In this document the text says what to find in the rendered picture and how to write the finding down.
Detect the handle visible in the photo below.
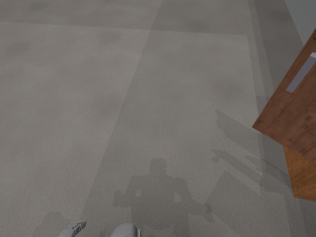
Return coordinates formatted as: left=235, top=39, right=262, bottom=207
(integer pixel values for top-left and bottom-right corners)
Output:
left=286, top=52, right=316, bottom=93

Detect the cupboard door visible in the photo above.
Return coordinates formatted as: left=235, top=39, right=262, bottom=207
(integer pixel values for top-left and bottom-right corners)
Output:
left=252, top=28, right=316, bottom=165

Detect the robot left thigh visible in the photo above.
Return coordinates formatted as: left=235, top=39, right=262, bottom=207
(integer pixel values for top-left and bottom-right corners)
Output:
left=110, top=223, right=141, bottom=237

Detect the left robot hand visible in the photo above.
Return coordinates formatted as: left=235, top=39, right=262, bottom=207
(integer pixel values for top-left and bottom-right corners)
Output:
left=58, top=220, right=87, bottom=237

